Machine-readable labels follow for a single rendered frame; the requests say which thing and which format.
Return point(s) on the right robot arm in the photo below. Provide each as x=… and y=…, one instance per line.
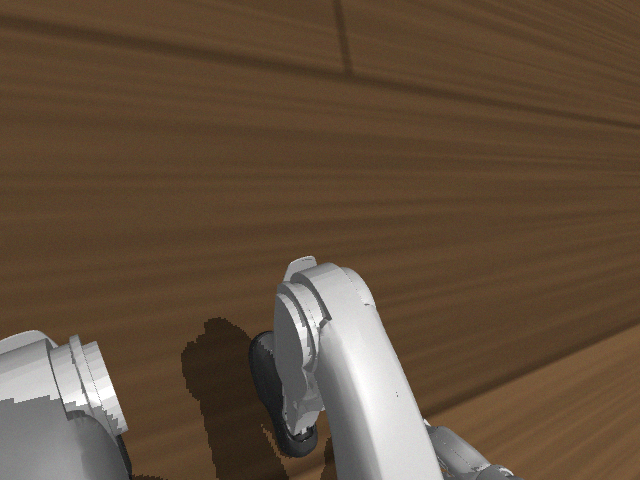
x=497, y=472

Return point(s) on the right robot foot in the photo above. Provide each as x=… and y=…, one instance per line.
x=269, y=389

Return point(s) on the left robot foot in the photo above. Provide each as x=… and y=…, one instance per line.
x=125, y=456

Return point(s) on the right robot hand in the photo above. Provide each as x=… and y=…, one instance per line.
x=454, y=454

